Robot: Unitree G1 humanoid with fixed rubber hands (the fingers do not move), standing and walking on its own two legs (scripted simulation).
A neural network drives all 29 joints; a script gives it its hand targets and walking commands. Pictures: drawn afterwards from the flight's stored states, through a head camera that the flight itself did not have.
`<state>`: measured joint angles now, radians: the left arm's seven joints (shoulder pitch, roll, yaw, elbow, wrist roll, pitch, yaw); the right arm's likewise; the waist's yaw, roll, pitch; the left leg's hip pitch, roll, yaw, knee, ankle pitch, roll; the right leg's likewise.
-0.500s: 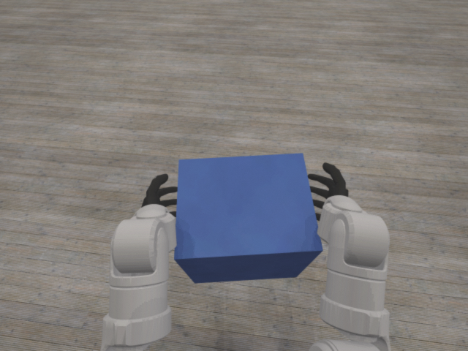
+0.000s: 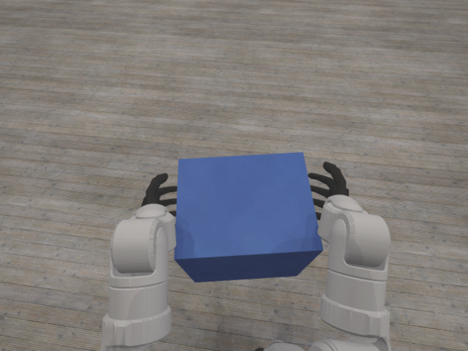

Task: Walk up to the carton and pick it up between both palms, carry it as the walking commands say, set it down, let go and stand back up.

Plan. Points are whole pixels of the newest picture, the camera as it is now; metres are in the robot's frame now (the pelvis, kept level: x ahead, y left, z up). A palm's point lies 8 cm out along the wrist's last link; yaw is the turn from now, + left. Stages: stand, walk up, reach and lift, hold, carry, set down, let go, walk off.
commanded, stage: carry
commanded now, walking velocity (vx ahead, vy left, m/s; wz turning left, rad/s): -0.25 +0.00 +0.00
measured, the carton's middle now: (243, 223) +0.33 -0.01 +0.03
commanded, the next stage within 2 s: none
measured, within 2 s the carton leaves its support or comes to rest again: neither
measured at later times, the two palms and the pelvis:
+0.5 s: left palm (162, 239) +0.26 +0.11 +0.09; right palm (344, 230) +0.28 -0.16 +0.08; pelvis -0.05 -0.02 +0.00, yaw +2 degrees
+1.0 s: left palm (121, 341) +0.13 +0.14 +0.09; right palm (352, 320) +0.15 -0.14 +0.09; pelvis -0.17 +0.00 +0.00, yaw +2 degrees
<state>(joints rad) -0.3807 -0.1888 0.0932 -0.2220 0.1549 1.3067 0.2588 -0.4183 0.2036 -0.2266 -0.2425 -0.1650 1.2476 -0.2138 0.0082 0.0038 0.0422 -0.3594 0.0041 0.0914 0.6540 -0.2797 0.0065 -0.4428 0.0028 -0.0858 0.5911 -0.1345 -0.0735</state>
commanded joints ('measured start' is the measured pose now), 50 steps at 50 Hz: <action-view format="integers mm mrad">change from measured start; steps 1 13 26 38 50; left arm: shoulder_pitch -602 -513 -376 -460 -410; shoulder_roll -1000 -1014 -945 -1011 -962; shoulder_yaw -569 -578 -546 -641 -574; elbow -275 -329 -374 -416 -370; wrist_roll -460 -478 -448 -491 -450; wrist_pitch -89 -107 -132 -138 -118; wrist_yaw -249 -248 -249 -241 -263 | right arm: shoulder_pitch -395 -346 -227 -221 -272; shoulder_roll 1078 1069 1060 1068 1054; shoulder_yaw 717 741 779 743 791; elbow -81 -182 -219 -234 -241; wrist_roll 485 485 482 454 470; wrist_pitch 4 -18 -29 -44 -25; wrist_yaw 241 218 196 230 225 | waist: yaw -12 13 -2 -24 0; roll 172 -266 -257 177 -252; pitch -398 -609 -668 -567 -609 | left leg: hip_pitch -11 -183 -126 296 -104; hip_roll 304 15 -6 285 7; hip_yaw -390 -85 -73 -278 -94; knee -314 273 164 -53 397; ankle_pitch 86 -261 -244 984 -304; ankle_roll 122 -28 -50 120 -19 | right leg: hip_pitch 88 446 552 -7 392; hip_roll -33 -404 -315 5 -379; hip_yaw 52 413 304 38 343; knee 173 -72 -62 225 -160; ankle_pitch -225 787 814 -266 471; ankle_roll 48 -131 -78 66 -97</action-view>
